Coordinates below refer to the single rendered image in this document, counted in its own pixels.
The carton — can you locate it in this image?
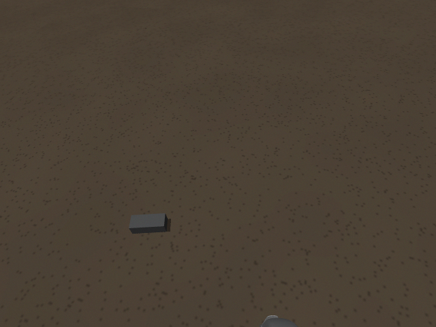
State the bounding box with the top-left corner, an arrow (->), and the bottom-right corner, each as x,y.
129,213 -> 168,234

